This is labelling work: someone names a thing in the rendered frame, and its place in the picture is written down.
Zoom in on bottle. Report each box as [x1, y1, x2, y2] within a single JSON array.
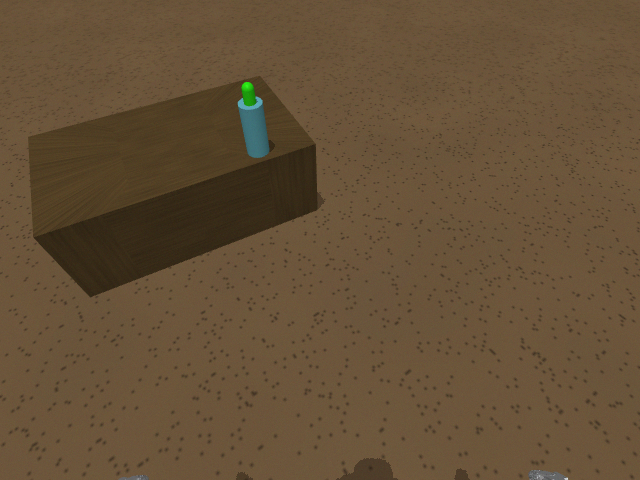
[[238, 82, 270, 158]]

